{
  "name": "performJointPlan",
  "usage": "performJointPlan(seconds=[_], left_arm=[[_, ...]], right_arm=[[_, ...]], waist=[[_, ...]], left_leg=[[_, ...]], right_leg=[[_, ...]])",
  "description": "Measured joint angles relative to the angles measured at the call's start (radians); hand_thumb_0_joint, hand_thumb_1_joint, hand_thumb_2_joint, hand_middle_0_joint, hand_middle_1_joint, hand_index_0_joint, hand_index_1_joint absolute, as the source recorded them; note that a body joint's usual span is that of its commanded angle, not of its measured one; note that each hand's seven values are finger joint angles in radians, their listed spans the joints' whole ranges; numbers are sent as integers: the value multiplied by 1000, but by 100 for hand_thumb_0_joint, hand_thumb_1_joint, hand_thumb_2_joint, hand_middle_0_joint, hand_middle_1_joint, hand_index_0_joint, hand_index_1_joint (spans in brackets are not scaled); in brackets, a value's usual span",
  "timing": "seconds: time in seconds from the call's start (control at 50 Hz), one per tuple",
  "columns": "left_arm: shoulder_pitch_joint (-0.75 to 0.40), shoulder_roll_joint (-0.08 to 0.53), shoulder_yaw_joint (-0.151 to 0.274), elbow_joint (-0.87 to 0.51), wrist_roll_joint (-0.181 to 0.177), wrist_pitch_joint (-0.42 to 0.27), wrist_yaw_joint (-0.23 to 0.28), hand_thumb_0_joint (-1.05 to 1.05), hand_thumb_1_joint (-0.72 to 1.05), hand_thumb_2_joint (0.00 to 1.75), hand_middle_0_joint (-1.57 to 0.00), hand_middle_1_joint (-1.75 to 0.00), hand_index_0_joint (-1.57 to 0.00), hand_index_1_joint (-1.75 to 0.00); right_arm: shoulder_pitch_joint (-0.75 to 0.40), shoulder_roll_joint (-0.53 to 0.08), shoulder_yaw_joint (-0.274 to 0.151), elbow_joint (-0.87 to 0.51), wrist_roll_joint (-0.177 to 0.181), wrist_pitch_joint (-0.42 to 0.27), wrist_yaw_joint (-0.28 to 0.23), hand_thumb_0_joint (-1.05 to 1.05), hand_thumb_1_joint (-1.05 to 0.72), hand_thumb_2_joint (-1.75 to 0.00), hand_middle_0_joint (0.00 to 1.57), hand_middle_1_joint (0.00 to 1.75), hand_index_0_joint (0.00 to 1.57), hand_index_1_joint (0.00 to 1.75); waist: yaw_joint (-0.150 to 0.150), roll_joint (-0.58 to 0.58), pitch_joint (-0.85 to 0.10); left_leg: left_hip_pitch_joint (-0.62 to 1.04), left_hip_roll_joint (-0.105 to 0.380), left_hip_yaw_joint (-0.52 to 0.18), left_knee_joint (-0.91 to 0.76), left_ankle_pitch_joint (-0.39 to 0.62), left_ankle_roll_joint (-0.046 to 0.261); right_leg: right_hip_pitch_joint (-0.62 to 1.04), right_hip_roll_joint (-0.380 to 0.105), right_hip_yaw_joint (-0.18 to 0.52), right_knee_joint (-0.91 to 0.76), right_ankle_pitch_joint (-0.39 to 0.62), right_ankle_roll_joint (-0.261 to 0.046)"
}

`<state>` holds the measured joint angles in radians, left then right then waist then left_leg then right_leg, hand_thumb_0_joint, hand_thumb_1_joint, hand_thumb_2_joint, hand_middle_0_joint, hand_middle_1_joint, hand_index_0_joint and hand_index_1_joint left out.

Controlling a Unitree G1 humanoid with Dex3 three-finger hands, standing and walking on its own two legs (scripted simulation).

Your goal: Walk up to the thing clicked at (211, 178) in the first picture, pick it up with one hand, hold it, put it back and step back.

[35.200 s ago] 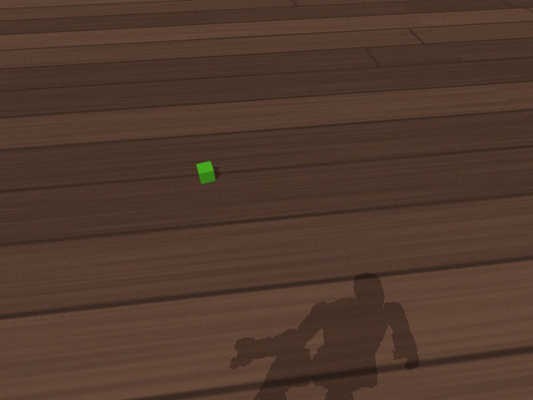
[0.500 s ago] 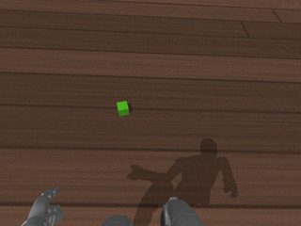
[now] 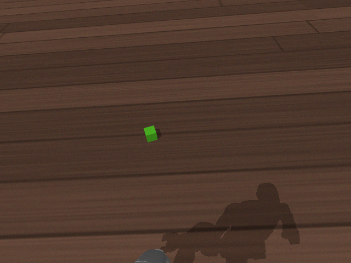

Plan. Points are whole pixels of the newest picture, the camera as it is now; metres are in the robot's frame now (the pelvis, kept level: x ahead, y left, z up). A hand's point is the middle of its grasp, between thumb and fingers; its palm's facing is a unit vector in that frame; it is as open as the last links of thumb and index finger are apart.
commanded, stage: step back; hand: left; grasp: from above
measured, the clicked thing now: (150, 133) +1.06 +0.29 -0.73
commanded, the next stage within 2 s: stand in 0.96 s
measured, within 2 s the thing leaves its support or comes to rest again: neither
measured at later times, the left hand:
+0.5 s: hand out of the picture +0.08 +0.26 -0.15, palm faces +0.07 -0.92 -0.39, open 7.4 cm
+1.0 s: hand out of the picture +0.11 +0.28 -0.15, palm faces +0.12 -0.92 -0.37, open 7.4 cm
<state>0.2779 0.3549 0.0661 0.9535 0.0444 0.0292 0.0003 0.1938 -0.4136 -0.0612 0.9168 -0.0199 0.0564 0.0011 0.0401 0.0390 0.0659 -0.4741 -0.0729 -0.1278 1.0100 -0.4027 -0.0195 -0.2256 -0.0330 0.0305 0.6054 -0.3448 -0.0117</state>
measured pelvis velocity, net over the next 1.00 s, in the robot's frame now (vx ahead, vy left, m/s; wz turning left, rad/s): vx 0.04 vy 0.01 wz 0.10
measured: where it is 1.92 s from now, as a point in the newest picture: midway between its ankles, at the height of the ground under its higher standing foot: outside the picture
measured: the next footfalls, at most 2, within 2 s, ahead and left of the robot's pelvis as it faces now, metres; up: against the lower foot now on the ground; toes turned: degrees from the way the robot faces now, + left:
left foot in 0.14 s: +0.01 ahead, +0.14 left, +0.00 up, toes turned +3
right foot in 0.44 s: +0.11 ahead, -0.13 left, +0.00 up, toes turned +2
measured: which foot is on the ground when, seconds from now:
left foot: up 0.00-0.12, down 0.14-0.46, up 0.48-0.70, down 0.72-1.00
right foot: down 0.00-0.16, up 0.18-0.42, down 0.44-1.00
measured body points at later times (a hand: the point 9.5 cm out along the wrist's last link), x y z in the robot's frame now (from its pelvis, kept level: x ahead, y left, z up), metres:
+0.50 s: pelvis +0.01 -0.02 -0.01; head +0.02 -0.03 +0.44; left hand +0.08 +0.30 -0.12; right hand +0.08 -0.34 -0.13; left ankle -0.03 +0.13 -0.72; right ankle +0.07 -0.13 -0.73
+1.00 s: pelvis +0.04 +0.01 +0.00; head +0.06 +0.01 +0.45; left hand +0.10 +0.33 -0.12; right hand +0.17 -0.28 -0.13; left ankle +0.02 +0.12 -0.73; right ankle +0.07 -0.13 -0.73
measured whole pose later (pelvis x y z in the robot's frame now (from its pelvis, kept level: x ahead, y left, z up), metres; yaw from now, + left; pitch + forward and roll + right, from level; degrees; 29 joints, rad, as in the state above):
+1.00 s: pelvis +0.04 +0.01 +0.00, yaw +6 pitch -2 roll +0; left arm 0.09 0.38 0.03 1.07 -0.01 -0.01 0.01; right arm 0.08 -0.34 -0.02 1.08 -0.02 0.00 0.00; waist 0.02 -0.01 0.08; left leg -0.20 0.01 0.00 0.55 -0.31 0.00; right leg -0.24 -0.05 -0.04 0.54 -0.27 0.02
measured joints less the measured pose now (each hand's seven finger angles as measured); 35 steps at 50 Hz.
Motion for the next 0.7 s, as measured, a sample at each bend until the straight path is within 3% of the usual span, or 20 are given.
performJointPlan(seconds=[0.06, 0.12, 0.16, 0.18, 0.26, 0.32, 0.4, 0.46, 0.5, 0.56, 0.64, 0.7], left_arm=[[-13, 8, 7, -17, 7, -16, -6, 1, 90, 90, -21, -30, -20, -30], [-45, 27, 15, -39, 6, -21, -11, 1, 90, 90, -21, -30, -20, -30], [-64, 51, 18, -47, 1, -17, -11, 1, 90, 90, -21, -30, -20, -30], [-63, 59, 20, -47, -3, -13, -9, 1, 90, 90, -21, -30, -20, -30], [-58, 50, 9, -10, -14, 3, -17, 1, 91, 90, -21, -30, -20, -30], [-62, 52, 8, -12, -20, -12, -29, 1, 91, 90, -21, -30, -20, -30], [-82, 51, 10, -10, -24, -27, -33, 1, 91, 90, -21, -30, -20, -30], [-101, 36, 11, 3, -23, -48, -20, 1, 91, 90, -21, -30, -20, -30], [-111, 14, 5, 9, -14, -56, -12, 1, 91, 90, -21, -30, -20, -30], [-123, -7, -8, 12, -10, -54, -13, 1, 90, 90, -21, -30, -20, -30], [-140, -26, -22, 18, -14, -62, -11, 1, 90, 90, -21, -30, -20, -30], [-152, -20, -23, 23, -20, -61, -7, 1, 90, 90, -21, -30, -20, -30]], right_arm=[[52, -5, 0, 33, -4, -9, 6, 0, -90, -89, 20, 30, 21, 30], [92, 5, 3, 68, -12, -23, 14, 1, -90, -89, 20, 30, 20, 30], [89, 34, 0, 93, -19, -38, 11, 1, -90, -89, 20, 30, 20, 30], [87, 50, 0, 95, -24, -48, 10, 1, -90, -89, 20, 30, 20, 30], [111, 60, 0, 73, -25, -82, 17, 1, -90, -89, 21, 30, 21, 30], [111, 58, 2, 61, -25, -93, 15, 1, -90, -89, 21, 30, 21, 30], [96, 41, 2, 47, -22, -93, 13, 1, -90, -89, 21, 30, 21, 30], [75, 18, 5, 44, -9, -70, 5, 1, -90, -89, 21, 30, 21, 30], [60, 13, 7, 50, -1, -52, -8, 1, -90, -89, 21, 30, 21, 30], [45, 17, 13, 60, 3, -47, -12, 1, -90, -89, 20, 30, 20, 30], [28, 14, 18, 74, 2, -53, -8, 0, -90, -89, 20, 30, 20, 30], [12, 20, 21, 87, -2, -54, -6, 0, -90, -89, 20, 30, 20, 30]], waist=[[-9, 15, -13], [-20, 8, -13], [-13, -49, 13], [-6, -83, 21], [-48, -70, -14], [-53, -74, -14], [-62, -70, 3], [-58, -33, 16], [-56, -2, 16], [-36, -6, 9], [-24, 8, 8], [-22, 4, 15]], left_leg=[[83, 34, 26, -100, -23, -12], [194, 67, 78, -314, -61, -12], [256, 35, 109, -431, 71, 7], [276, 17, 130, -451, 90, 16], [287, 41, 108, -468, 86, 48], [308, 59, 106, -501, 101, 34], [309, 78, 99, -478, 80, 7], [276, 113, 83, -368, 10, -8], [228, 105, 35, -260, -59, 14], [177, 65, 48, -165, -141, 21], [150, 69, 62, -188, -107, 25], [172, 84, 88, -294, -60, 22]], right_leg=[[-19, -1, -30, -1, 7, 2], [-36, -15, -72, 26, -5, 8], [-48, -53, -56, 76, -26, 15], [-58, -65, -28, 114, -38, -1], [-130, -5, -17, 298, -140, -20], [-163, -7, -22, 286, -108, -21], [-140, -11, -35, 122, -51, -11], [-90, 20, -62, -6, 119, -3], [-93, 35, -86, 18, 100, -4], [-91, 16, -84, 30, 72, -14], [-84, 2, -99, 23, 63, -5], [-88, -10, -105, 43, 46, 4]])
